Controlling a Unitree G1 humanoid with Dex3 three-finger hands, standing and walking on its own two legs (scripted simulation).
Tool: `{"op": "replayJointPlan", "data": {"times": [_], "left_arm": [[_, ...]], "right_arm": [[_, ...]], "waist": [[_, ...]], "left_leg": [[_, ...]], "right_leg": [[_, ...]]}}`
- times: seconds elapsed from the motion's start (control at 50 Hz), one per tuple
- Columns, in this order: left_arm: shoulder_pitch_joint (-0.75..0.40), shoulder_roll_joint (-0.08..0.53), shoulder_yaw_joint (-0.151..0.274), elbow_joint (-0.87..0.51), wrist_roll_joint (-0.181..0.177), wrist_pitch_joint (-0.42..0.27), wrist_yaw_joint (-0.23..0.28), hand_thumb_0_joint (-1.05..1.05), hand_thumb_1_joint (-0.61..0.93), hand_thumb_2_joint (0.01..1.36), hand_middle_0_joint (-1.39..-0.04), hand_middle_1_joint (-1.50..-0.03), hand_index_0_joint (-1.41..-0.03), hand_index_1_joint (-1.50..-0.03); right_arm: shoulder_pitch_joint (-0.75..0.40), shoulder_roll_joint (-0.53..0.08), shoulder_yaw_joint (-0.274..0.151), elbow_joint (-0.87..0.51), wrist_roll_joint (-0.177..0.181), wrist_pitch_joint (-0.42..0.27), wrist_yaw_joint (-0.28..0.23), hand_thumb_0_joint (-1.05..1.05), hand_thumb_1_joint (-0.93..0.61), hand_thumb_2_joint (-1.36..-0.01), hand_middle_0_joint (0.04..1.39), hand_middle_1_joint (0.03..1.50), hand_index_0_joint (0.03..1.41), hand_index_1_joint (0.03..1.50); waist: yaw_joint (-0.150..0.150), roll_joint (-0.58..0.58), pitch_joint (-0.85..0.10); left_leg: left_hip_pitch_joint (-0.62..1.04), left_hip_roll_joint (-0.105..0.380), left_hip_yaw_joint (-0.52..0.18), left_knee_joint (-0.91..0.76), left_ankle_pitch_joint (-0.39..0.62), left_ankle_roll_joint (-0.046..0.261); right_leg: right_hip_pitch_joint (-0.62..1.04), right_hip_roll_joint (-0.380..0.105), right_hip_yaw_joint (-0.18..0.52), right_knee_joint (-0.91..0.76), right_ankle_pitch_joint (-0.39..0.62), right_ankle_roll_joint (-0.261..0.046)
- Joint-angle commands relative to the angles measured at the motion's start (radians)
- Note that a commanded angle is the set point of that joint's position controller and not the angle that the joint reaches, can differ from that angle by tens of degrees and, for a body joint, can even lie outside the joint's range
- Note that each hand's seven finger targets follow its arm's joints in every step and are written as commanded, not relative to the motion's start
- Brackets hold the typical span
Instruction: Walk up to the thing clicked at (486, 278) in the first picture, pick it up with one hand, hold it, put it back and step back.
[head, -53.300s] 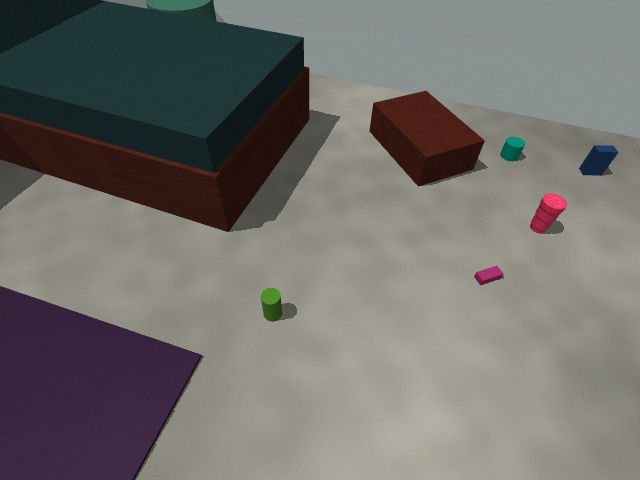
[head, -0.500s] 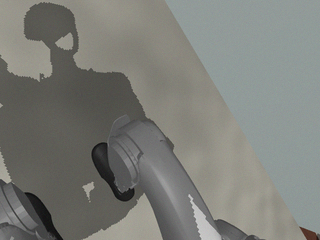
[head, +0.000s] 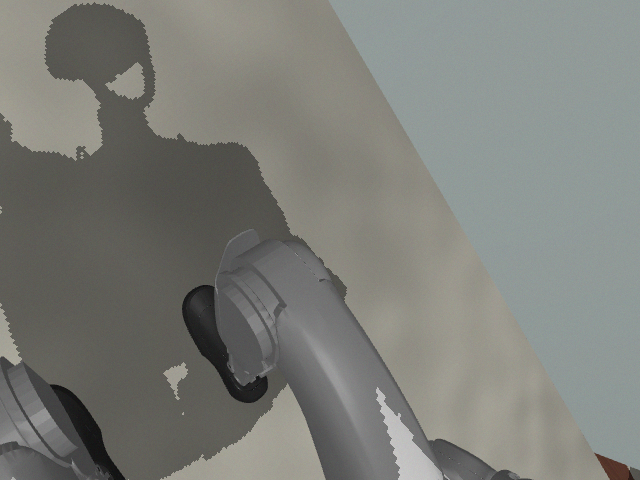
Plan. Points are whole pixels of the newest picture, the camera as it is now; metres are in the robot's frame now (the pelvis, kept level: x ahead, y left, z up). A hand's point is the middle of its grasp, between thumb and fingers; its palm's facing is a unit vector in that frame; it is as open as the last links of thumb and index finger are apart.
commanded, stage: withdraw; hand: left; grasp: from above
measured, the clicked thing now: out of the picture +0.49 +0.33 -0.32
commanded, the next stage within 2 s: home in 0.88 s
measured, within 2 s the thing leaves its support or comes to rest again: neither
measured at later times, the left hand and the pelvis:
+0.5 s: hand out of the picture +0.50 +0.36 -0.14, palm faces -0.23 -0.30 -0.93, open 13.4 cm; pelvis +0.01 +0.00 +0.00, yaw +3 degrees
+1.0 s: hand out of the picture +0.48 +0.33 -0.19, palm faces -0.53 -0.10 -0.84, open 13.5 cm; pelvis -0.01 +0.00 +0.00, yaw +4 degrees
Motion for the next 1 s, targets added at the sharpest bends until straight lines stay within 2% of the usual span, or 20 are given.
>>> {"op": "replayJointPlan", "data": {"times": [0.0, 0.1, 0.16, 0.18, 0.2, 0.22, 0.3, 0.34, 0.36, 0.38, 0.44, 0.46, 0.54, 0.62, 0.64, 0.7, 0.8, 0.88, 0.96, 0.98], "left_arm": [[-0.244, 0.147, -0.036, -0.102, 0.023, -0.002, 0.030, 0.000, -0.349, 0.837, -0.204, -0.877, -0.221, -0.858], [-0.258, 0.205, -0.023, -0.164, 0.062, -0.003, 0.009, 0.000, -0.367, 0.850, -0.195, -0.884, -0.209, -0.868], [-0.311, 0.248, -0.009, -0.312, 0.100, 0.003, -0.025, 0.000, -0.383, 0.861, -0.183, -0.888, -0.195, -0.874], [-0.302, 0.231, -0.015, -0.320, 0.113, 0.008, -0.042, 0.000, -0.380, 0.852, -0.199, -0.870, -0.207, -0.860], [-0.309, 0.222, -0.024, -0.393, 0.126, 0.012, -0.070, 0.000, -0.386, 0.855, -0.198, -0.870, -0.205, -0.861], [-0.307, 0.217, -0.018, -0.462, 0.139, 0.018, -0.094, 0.000, -0.389, 0.855, -0.193, -0.871, -0.201, -0.861], [-0.169, 0.050, -0.102, -0.477, 0.194, 0.062, -0.230, 0.000, -0.424, 0.881, -0.160, -0.911, -0.170, -0.899], [-0.116, -0.058, -0.151, -0.437, 0.212, 0.068, -0.295, 0.000, -0.423, 0.882, -0.166, -0.911, -0.175, -0.900], [-0.104, -0.089, -0.173, -0.448, 0.228, 0.064, -0.326, 0.000, -0.406, 0.877, -0.169, -0.920, -0.182, -0.904], [-0.114, -0.122, -0.198, -0.447, 0.232, 0.056, -0.354, 0.000, -0.413, 0.884, -0.162, -0.934, -0.176, -0.917], [-0.111, -0.122, -0.222, -0.467, 0.280, 0.015, -0.438, 0.000, -0.446, 0.925, -0.106, -0.999, -0.128, -0.975], [-0.141, -0.153, -0.240, -0.462, 0.297, -0.003, -0.468, 0.000, -0.457, 0.938, -0.091, -1.013, -0.113, -0.989], [-0.164, -0.084, -0.241, -0.459, 0.374, -0.101, -0.557, 0.000, -0.460, 0.952, -0.078, -1.041, -0.103, -1.013], [-0.209, -0.045, -0.251, -0.448, 0.433, -0.213, -0.603, 0.000, -0.471, 0.966, -0.074, -1.047, -0.097, -1.023], [-0.219, -0.012, -0.240, -0.454, 0.455, -0.241, -0.610, 0.000, -0.474, 0.969, -0.071, -1.050, -0.094, -1.026], [-0.192, 0.005, -0.249, -0.424, 0.498, -0.319, -0.632, 0.000, -0.462, 0.964, -0.080, -1.038, -0.102, -1.015], [-0.152, 0.106, -0.220, -0.483, 0.570, -0.425, -0.645, 0.000, -0.433, 0.938, -0.111, -0.994, -0.130, -0.973], [-0.046, 0.106, -0.208, -0.537, 0.575, -0.483, -0.655, 0.000, -0.429, 0.920, -0.120, -0.972, -0.139, -0.951], [0.053, 0.094, -0.190, -0.638, 0.555, -0.545, -0.639, 0.000, -0.390, 0.878, -0.155, -0.929, -0.177, -0.905], [0.052, 0.098, -0.183, -0.704, 0.554, -0.563, -0.628, 0.000, -0.310, 0.958, -0.235, -0.849, -0.245, -0.825]], "right_arm": [[0.250, -0.343, -0.076, 0.066, -0.003, 0.006, 0.000, 0.000, -0.897, -0.897, 0.200, 0.300, 0.200, 0.300], [0.241, -0.325, -0.079, 0.060, 0.005, 0.010, -0.013, 0.000, -0.897, -0.897, 0.200, 0.300, 0.200, 0.300], [0.256, -0.320, -0.112, 0.061, 0.020, 0.016, -0.023, 0.000, -0.899, -0.898, 0.200, 0.300, 0.200, 0.300], [0.263, -0.313, -0.124, 0.061, 0.025, 0.019, -0.028, 0.000, -0.903, -0.900, 0.200, 0.300, 0.199, 0.300], [0.279, -0.303, -0.136, 0.058, 0.037, 0.024, -0.031, 0.000, -0.904, -0.900, 0.200, 0.300, 0.199, 0.300], [0.289, -0.294, -0.152, 0.050, 0.053, 0.031, -0.032, 0.000, -0.902, -0.900, 0.200, 0.300, 0.199, 0.300], [0.304, -0.230, -0.202, 0.070, 0.094, 0.058, -0.048, 0.000, -0.905, -0.900, 0.200, 0.300, 0.200, 0.300], [0.327, -0.197, -0.222, 0.107, 0.103, 0.077, -0.056, 0.000, -0.904, -0.899, 0.200, 0.300, 0.200, 0.300], [0.346, -0.206, -0.231, 0.109, 0.102, 0.084, -0.061, 0.000, -0.899, -0.896, 0.200, 0.300, 0.200, 0.300], [0.335, -0.215, -0.245, 0.111, 0.106, 0.092, -0.071, 0.000, -0.900, -0.896, 0.200, 0.299, 0.200, 0.299], [0.356, -0.224, -0.267, 0.120, 0.112, 0.117, -0.093, 0.000, -0.896, -0.895, 0.200, 0.300, 0.200, 0.300], [0.360, -0.227, -0.274, 0.120, 0.113, 0.127, -0.104, 0.000, -0.894, -0.894, 0.200, 0.300, 0.200, 0.300], [0.350, -0.212, -0.274, 0.082, 0.111, 0.164, -0.152, 0.000, -0.889, -0.892, 0.200, 0.300, 0.200, 0.300], [0.322, -0.188, -0.264, 0.028, 0.102, 0.201, -0.210, 0.000, -0.887, -0.891, 0.200, 0.300, 0.200, 0.300], [0.322, -0.196, -0.261, 0.022, 0.100, 0.210, -0.227, 0.000, -0.886, -0.891, 0.200, 0.299, 0.200, 0.299], [0.315, -0.190, -0.252, -0.003, 0.088, 0.235, -0.271, 0.000, -0.883, -0.890, 0.200, 0.299, 0.200, 0.299], [0.326, -0.218, -0.238, -0.036, 0.079, 0.278, -0.326, 0.000, -0.885, -0.891, 0.200, 0.299, 0.200, 0.299], [0.335, -0.231, -0.243, -0.059, 0.068, 0.304, -0.348, 0.000, -0.888, -0.892, 0.200, 0.299, 0.199, 0.299], [0.319, -0.228, -0.258, -0.082, 0.064, 0.320, -0.355, 0.000, -0.894, -0.893, 0.200, 0.299, 0.199, 0.299], [0.322, -0.228, -0.267, -0.079, 0.064, 0.322, -0.356, 0.000, -0.884, -0.894, 0.199, 0.299, 0.198, 0.299]], "waist": [[-0.089, 0.585, -0.665], [-0.058, 0.637, -0.731], [-0.028, 0.704, -0.824], [-0.025, 0.713, -0.849], [-0.013, 0.744, -0.873], [0.024, 0.787, -0.952], [0.086, 0.768, -1.006], [0.082, 0.680, -0.907], [0.072, 0.650, -0.884], [0.081, 0.620, -0.865], [0.087, 0.558, -0.847], [0.071, 0.525, -0.827], [0.078, 0.430, -0.809], [0.081, 0.394, -0.759], [0.082, 0.385, -0.764], [0.079, 0.382, -0.767], [0.109, 0.449, -0.860], [0.129, 0.466, -0.889], [0.167, 0.484, -0.917], [0.172, 0.508, -0.934]], "left_leg": [[0.454, 0.037, 0.052, -0.233, 0.255, 0.011], [0.499, 0.040, 0.062, -0.247, 0.282, 0.007], [0.539, 0.043, 0.076, -0.255, 0.315, 0.005], [0.550, 0.044, 0.083, -0.256, 0.322, 0.005], [0.570, 0.043, 0.089, -0.257, 0.341, 0.004], [0.623, 0.047, 0.092, -0.255, 0.393, -0.003], [0.554, 0.030, 0.121, -0.256, 0.426, -0.004], [0.484, 0.025, 0.121, -0.259, 0.382, 0.006], [0.483, 0.022, 0.118, -0.267, 0.383, 0.007], [0.450, 0.019, 0.121, -0.272, 0.340, 0.013], [0.449, 0.004, 0.122, -0.313, 0.272, 0.017], [0.441, 0.001, 0.116, -0.319, 0.239, 0.019], [0.405, -0.012, 0.141, -0.318, 0.175, 0.029], [0.363, -0.019, 0.165, -0.306, 0.116, 0.027], [0.374, -0.020, 0.167, -0.300, 0.124, 0.028], [0.359, -0.018, 0.183, -0.278, 0.149, 0.026], [0.414, -0.012, 0.181, -0.265, 0.245, 0.016], [0.422, -0.013, 0.181, -0.257, 0.287, 0.015], [0.445, -0.016, 0.179, -0.245, 0.290, 0.013], [0.480, -0.018, 0.179, -0.245, 0.318, 0.012]], "right_leg": [[0.474, 0.037, -0.036, -0.192, 0.283, -0.011], [0.506, 0.037, -0.030, -0.194, 0.298, -0.016], [0.529, 0.038, -0.018, -0.195, 0.324, -0.019], [0.540, 0.040, -0.014, -0.195, 0.334, -0.019], [0.545, 0.040, -0.006, -0.193, 0.347, -0.021], [0.552, 0.039, -0.002, -0.185, 0.381, -0.027], [0.545, 0.048, 0.013, -0.154, 0.425, -0.040], [0.447, 0.049, 0.012, -0.151, 0.360, -0.043], [0.430, 0.051, 0.009, -0.144, 0.346, -0.043], [0.390, 0.052, 0.011, -0.153, 0.308, -0.046], [0.365, 0.043, 0.021, -0.175, 0.224, -0.053], [0.332, 0.037, 0.022, -0.186, 0.189, -0.056], [0.375, 0.031, 0.045, -0.216, 0.105, -0.053], [0.374, 0.027, 0.065, -0.241, 0.006, -0.063], [0.363, 0.022, 0.060, -0.241, 0.013, -0.062], [0.394, 0.021, 0.068, -0.240, 0.030, -0.061], [0.428, 0.011, 0.049, -0.216, 0.121, -0.067], [0.463, 0.009, 0.040, -0.216, 0.168, -0.067], [0.448, 0.006, 0.035, -0.211, 0.162, -0.070], [0.441, 0.002, 0.027, -0.211, 0.185, -0.067]]}}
